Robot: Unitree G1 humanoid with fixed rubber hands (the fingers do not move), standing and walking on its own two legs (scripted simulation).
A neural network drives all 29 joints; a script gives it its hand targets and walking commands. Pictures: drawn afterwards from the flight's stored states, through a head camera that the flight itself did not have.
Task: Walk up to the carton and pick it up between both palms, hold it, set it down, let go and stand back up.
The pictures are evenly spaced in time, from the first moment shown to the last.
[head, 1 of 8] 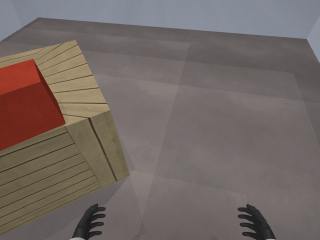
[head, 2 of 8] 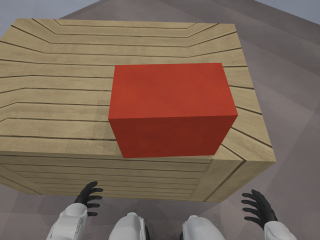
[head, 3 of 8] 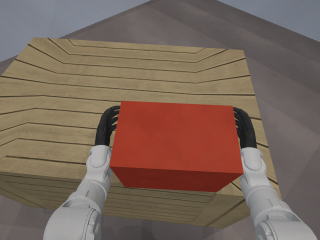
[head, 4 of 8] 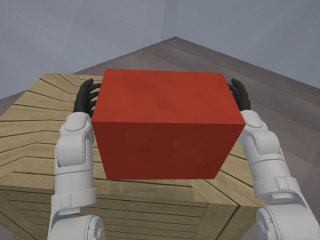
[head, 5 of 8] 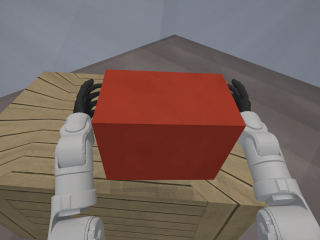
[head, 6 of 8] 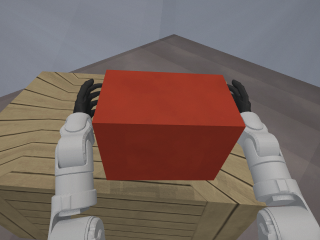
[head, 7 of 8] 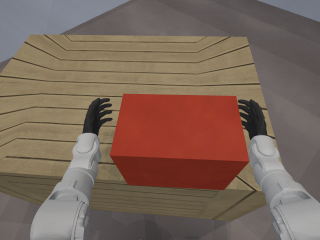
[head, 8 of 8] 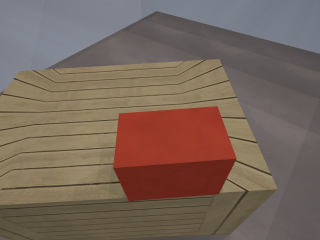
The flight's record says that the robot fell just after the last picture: no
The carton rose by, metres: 0.18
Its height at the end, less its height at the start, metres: +0.00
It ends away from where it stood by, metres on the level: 0.01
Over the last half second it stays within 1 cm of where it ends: yes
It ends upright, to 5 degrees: yes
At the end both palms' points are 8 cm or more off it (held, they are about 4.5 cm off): yes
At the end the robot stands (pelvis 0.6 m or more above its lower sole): yes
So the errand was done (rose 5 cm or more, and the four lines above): yes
